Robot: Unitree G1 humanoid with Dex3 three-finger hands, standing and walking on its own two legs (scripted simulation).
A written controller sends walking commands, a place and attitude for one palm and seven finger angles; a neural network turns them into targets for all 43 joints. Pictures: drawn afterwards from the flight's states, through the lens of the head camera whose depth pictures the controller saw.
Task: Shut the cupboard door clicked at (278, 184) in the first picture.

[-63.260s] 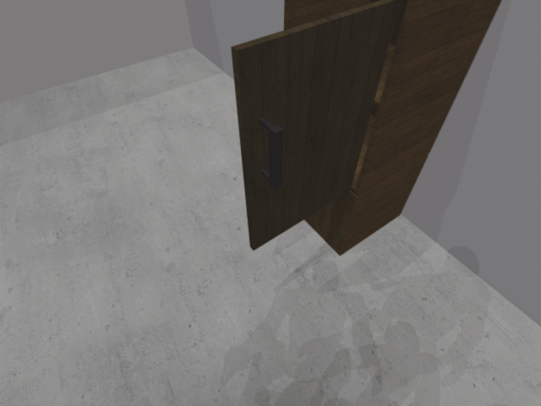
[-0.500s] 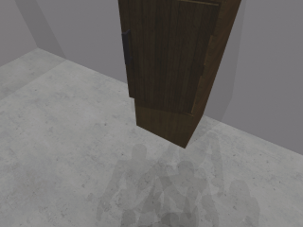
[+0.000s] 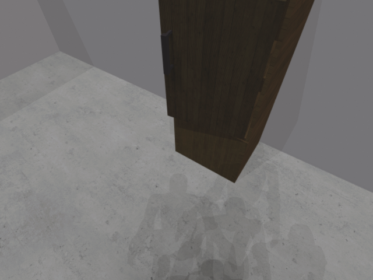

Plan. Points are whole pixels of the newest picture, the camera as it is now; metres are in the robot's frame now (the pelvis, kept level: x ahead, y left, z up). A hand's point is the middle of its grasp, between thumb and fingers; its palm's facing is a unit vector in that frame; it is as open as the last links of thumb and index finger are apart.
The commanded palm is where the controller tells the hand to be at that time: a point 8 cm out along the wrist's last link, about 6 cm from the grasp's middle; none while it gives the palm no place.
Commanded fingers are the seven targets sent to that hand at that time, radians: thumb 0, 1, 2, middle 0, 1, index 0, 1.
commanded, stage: walk to a spot facing it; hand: left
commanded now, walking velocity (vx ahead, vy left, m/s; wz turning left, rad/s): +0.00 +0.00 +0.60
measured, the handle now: (168, 52) +0.88 +0.11 +0.03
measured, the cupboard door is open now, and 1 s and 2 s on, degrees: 10 10 10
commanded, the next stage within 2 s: none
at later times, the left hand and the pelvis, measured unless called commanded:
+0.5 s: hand out of the picture +0.04 +0.22 -0.15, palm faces +0.28 -0.90 -0.32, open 7.4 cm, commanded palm none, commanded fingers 0.00 0.90 0.90 -0.20 -0.30 -0.20 -0.30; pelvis +0.00 -0.02 -0.01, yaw +17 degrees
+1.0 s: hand out of the picture -0.06 +0.19 -0.16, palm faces +0.60 -0.75 -0.29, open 7.4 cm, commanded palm none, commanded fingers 0.00 0.90 0.90 -0.20 -0.30 -0.20 -0.30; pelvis +0.02 -0.03 +0.00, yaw +37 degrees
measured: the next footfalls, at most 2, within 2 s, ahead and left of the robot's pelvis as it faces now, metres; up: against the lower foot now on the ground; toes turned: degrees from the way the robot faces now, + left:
right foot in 0.48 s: +0.07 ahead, -0.14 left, +0.00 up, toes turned +17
left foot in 0.78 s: -0.01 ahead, +0.11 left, +0.00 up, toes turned +34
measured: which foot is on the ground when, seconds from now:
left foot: down 0.00-0.48, up 0.50-0.76, down 0.78-1.00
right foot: down 0.00-0.12, up 0.14-0.46, down 0.48-0.78, up 0.80-1.00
